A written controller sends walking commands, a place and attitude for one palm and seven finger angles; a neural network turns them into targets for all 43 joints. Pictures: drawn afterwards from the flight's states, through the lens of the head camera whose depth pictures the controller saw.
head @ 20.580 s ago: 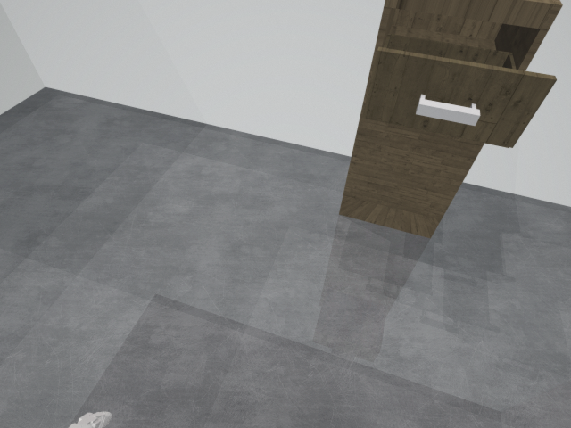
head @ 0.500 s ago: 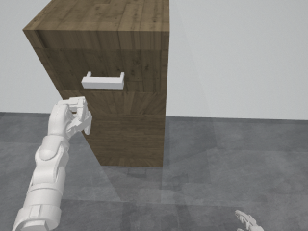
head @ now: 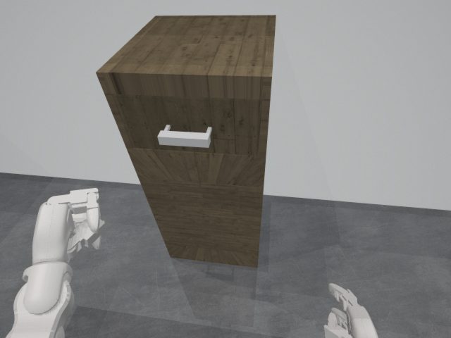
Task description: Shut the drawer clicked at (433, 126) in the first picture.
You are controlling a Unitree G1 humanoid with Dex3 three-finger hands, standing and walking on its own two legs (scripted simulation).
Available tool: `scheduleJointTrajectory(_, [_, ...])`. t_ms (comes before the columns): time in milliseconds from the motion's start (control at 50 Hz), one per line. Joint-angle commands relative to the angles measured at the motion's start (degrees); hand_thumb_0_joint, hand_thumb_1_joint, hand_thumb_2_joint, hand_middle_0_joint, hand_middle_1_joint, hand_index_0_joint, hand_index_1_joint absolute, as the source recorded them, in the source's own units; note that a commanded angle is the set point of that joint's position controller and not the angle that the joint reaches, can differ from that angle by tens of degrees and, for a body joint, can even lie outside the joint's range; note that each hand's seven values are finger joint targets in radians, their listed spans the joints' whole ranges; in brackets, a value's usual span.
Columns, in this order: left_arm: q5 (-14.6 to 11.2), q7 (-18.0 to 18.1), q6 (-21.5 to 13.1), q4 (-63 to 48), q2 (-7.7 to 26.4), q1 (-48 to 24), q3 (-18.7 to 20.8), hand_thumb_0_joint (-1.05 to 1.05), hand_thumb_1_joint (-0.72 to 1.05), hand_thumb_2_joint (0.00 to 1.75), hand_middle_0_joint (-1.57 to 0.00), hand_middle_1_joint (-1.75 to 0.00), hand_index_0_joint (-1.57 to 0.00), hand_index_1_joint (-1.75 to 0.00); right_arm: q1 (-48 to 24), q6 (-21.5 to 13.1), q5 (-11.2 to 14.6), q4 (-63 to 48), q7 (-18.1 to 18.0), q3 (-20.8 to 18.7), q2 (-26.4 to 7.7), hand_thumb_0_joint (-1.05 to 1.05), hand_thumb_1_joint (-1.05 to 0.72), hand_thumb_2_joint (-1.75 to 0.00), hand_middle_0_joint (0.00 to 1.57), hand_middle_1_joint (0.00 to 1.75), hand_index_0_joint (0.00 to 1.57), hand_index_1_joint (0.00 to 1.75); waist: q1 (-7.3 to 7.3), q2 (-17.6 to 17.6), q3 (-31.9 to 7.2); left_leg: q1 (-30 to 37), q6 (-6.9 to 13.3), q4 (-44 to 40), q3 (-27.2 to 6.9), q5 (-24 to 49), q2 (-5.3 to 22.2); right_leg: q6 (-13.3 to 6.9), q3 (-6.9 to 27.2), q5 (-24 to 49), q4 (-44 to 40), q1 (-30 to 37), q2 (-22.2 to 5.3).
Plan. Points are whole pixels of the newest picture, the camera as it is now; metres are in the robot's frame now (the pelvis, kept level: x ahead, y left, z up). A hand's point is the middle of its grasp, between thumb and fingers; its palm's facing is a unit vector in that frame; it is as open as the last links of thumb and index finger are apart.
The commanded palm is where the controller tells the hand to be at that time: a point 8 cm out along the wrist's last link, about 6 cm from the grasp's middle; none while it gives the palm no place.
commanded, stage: draw the hand back to the body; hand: left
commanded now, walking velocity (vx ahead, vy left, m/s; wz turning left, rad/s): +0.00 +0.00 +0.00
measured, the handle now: (186, 133) +0.60 +0.17 +0.03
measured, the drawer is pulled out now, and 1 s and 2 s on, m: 0.00 0.00 0.00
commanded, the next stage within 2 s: step back with the hand held close in 0.40 s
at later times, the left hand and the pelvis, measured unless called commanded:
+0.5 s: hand (56, 260) +0.17 +0.24 +0.15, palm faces +0.42 -0.82 -0.38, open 3.3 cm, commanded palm +0.12 +0.28 +0.17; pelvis -0.01 +0.00 +0.00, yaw +0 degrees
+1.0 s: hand (35, 274) +0.15 +0.26 +0.15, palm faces +0.31 -0.80 -0.51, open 3.3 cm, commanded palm +0.09 +0.30 +0.17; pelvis -0.04 +0.02 -0.01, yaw -1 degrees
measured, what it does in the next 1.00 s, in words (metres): stands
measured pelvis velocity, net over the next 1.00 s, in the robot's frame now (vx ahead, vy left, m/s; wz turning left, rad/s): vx -0.04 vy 0.02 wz -0.02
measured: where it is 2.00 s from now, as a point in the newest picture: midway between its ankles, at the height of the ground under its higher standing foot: outside the picture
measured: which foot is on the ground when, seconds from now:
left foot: down 0.00-1.00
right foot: down 0.00-1.00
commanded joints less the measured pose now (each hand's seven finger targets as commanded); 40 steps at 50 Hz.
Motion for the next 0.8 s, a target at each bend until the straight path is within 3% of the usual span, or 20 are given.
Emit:
scheduleJointTrajectory(0, [-0.14, 0.86, -4.0, -16.72, 11.18, -3.3, 9.13, 0.0, 0.9, 0.9, -1.4, -1.6, -1.4, -1.6, -7.31, -3.18, -0.17, -8.99, -0.48, -3.02, -5.8, 0.0, -0.9, -0.9, 0.2, 0.3, 0.2, 0.3, 0.27, -2.51, -4.76, -3.17, -0.03, -3.43, -0.62, 17.06, 1.36, -1.19, 0.96, 12.76, -2.8, 5.34, 0.11])
scheduleJointTrajectory(40, [-0.21, 0.98, -4.48, -20.09, 10.65, -0.55, 9.48, 0.0, 0.9, 0.9, -1.4, -1.6, -1.4, -1.6, -7.28, -3.78, -0.15, -9.17, -0.45, -3.05, -5.37, 0.0, -0.9, -0.9, 0.2, 0.3, 0.2, 0.3, 0.35, 0.12, -5.12, -3.03, -0.22, -3.41, -0.7, 17.28, 1.39, -1.21, 0.94, 12.54, -2.57, 5.57, -0.08])
scheduleJointTrajectory(100, [-0.24, 1.39, -4.6, -22.71, 11.73, 6.06, 11.65, 0.0, 0.9, 0.9, -1.4, -1.6, -1.4, -1.6, -6.79, -4.81, -0.25, -9.19, -0.54, -3.35, -5.6, 0.0, -0.9, -0.9, 0.2, 0.3, 0.2, 0.3, 0.94, -2.45, -4.9, -3.2, -0.24, -2.99, -0.93, 18.42, 1.65, -1.1, 0.9, 13.33, -2.72, 5.71, 0.26])
scheduleJointTrajectory(200, [-0.12, 1.94, -5.0, -26.77, 12.33, 12.26, 14.09, 0.0, 0.9, 0.9, -1.4, -1.6, -1.4, -1.6, -6.61, -6.23, 0.01, -9.16, -1.2, -3.79, -5.44, 0.0, -0.9, -0.9, 0.2, 0.3, 0.2, 0.3, 1.33, -1.32, -2.36, -3.97, -0.35, -2.83, -0.75, 15.72, 1.83, -1.11, 1.28, 10.83, -3.36, 3.95, 0.4])
scheduleJointTrajectory(260, [0.28, 1.98, -5.03, -24.68, 9.87, 9.94, 11.55, 0.0, 0.9, 0.9, -1.4, -1.6, -1.4, -1.6, -5.91, -6.7, -0.12, -8.11, -1.43, -3.76, -5.54, 0.0, -0.9, -0.9, 0.2, 0.3, 0.2, 0.3, 0.24, -2.24, 1.17, -4.79, 0.0, -3.09, -0.76, 12.44, 1.72, -0.96, 1.16, 7.18, -3.98, 1.37, 0.16])
scheduleJointTrajectory(360, [0.57, 2.43, -5.31, -24.4, 10.51, 7.9, 11.79, 0.0, 0.9, 0.9, -1.4, -1.6, -1.4, -1.6, -5.88, -7.35, -0.21, -7.73, -2.07, -3.84, -5.65, 0.0, -0.9, -0.9, 0.2, 0.3, 0.2, 0.3, 0.54, -2.26, 0.43, -4.14, 0.37, -3.34, -0.97, 9.8, 1.6, -0.98, 1.58, 3.91, -4.48, 1.17, -0.02])
scheduleJointTrajectory(420, [0.66, 2.65, -5.42, -25.79, 10.96, 7.84, 12.13, 0.0, 0.9, 0.9, -1.4, -1.6, -1.4, -1.6, -6.07, -7.93, -0.41, -7.83, -2.1, -3.53, -5.5, 0.0, -0.9, -0.9, 0.2, 0.3, 0.2, 0.3, 1.0, 0.26, -0.78, -4.15, -0.02, -3.67, -1.38, 10.37, 1.53, -1.22, 1.64, 4.71, -3.97, 2.67, -0.02])
scheduleJointTrajectory(460, [0.5, 2.79, -5.4, -25.86, 11.4, 8.7, 12.91, 0.0, 0.9, 0.9, -1.4, -1.6, -1.4, -1.6, -6.04, -8.15, -0.53, -7.86, -2.07, -3.48, -5.44, 0.0, -0.9, -0.9, 0.2, 0.3, 0.2, 0.3, 1.36, -1.38, -1.62, -4.4, -0.04, -3.59, -1.44, 11.72, 1.48, -1.22, 1.54, 6.38, -3.6, 3.8, 0.05])
scheduleJointTrajectory(500, [0.6, 2.64, -5.11, -25.56, 11.64, 9.53, 13.37, 0.0, 0.9, 0.9, -1.4, -1.6, -1.4, -1.6, -6.22, -8.11, -0.54, -7.77, -2.04, -3.49, -5.37, 0.0, -0.9, -0.9, 0.2, 0.3, 0.2, 0.3, 1.52, -0.37, -1.29, -4.23, -0.24, -3.46, -1.2, 12.7, 1.46, -1.3, 1.76, 7.55, -3.89, 3.95, 0.23])
scheduleJointTrajectory(520, [0.27, 2.69, -7.65, -29.31, 17.86, 3.74, 20.46, 0.0, 0.9, 0.9, -1.4, -1.6, -1.4, -1.6, -5.67, -6.36, -0.48, -9.36, -1.61, -3.99, -6.95, 0.0, -0.9, -0.9, 0.2, 0.3, 0.2, 0.3, -1.55, -1.78, 4.67, -9.96, 1.22, -2.55, -2.26, 8.13, 2.33, -1.43, 8.49, 8.88, -7.27, -1.87, -2.65])
scheduleJointTrajectory(540, [0.49, 2.27, -7.75, -22.91, 13.7, 9.64, 18.07, 0.0, 0.9, 0.9, -1.4, -1.6, -1.4, -1.6, -4.95, -5.15, -0.56, -8.1, -1.58, -4.31, -5.81, 0.0, -0.9, -0.9, 0.2, 0.3, 0.2, 0.3, -1.66, -5.41, 3.98, -9.28, 1.19, -1.59, -2.89, 7.79, 2.21, -1.66, 8.4, 8.05, -8.12, -2.48, -3.94])
scheduleJointTrajectory(560, [0.72, 1.82, -7.79, -21.86, 11.04, 12.87, 15.56, 0.0, 0.9, 0.9, -1.4, -1.6, -1.4, -1.6, -4.81, -4.19, -0.72, -8.49, -1.23, -4.56, -6.01, 0.0, -0.9, -0.9, 0.2, 0.3, 0.2, 0.3, -1.95, -6.26, 2.84, -8.56, 1.1, -0.95, -2.68, 8.92, 2.29, -1.62, 8.38, 8.18, -8.37, -3.04, -4.27])
scheduleJointTrajectory(580, [0.79, 1.7, -8.1, -22.52, 10.52, 13.84, 14.83, 0.0, 0.9, 0.9, -1.4, -1.6, -1.4, -1.6, -5.14, -3.49, -0.79, -8.72, -1.02, -4.77, -6.21, 0.0, -0.9, -0.9, 0.2, 0.3, 0.2, 0.3, -2.1, -5.77, 1.12, -8.37, 1.11, -0.83, -2.49, 10.0, 2.41, -1.46, 7.85, 9.11, -7.91, -2.61, -4.5])
scheduleJointTrajectory(600, [0.92, 1.61, -8.72, -24.59, 10.83, 13.68, 14.75, 0.0, 0.9, 0.9, -1.4, -1.6, -1.4, -1.6, -5.83, -3.11, -0.88, -9.32, -1.1, -4.97, -6.41, 0.0, -0.9, -0.9, 0.2, 0.3, 0.2, 0.3, -2.03, -3.76, 0.4, -8.59, 1.04, -1.16, -2.38, 11.6, 2.26, -1.32, 7.09, 11.26, -7.17, -2.2, -4.21])
scheduleJointTrajectory(680, [0.87, 2.28, -9.37, -26.56, 12.23, 18.42, 16.17, 0.0, 0.9, 0.9, -1.4, -1.6, -1.4, -1.6, -5.37, -1.31, -0.61, -10.45, -1.11, -5.92, -6.73, 0.0, -0.9, -0.9, 0.2, 0.3, 0.2, 0.3, -2.08, -2.55, -7.95, -8.85, 0.86, -1.09, -2.56, 20.49, 3.36, -0.56, 4.67, 21.2, -1.67, 3.33, -3.9])
scheduleJointTrajectory(780, [0.58, 2.82, -9.44, -29.69, 14.28, 20.86, 18.1, 0.0, 0.9, 0.9, -1.4, -1.6, -1.4, -1.6, -5.62, 0.05, -0.05, -12.08, -1.61, -6.58, -6.68, 0.0, -0.9, -0.9, 0.2, 0.3, 0.2, 0.3, -1.86, -2.19, -11.6, -10.13, 0.43, -0.25, -3.31, 27.18, 4.22, 0.11, 3.66, 27.56, 2.74, 4.72, -3.29])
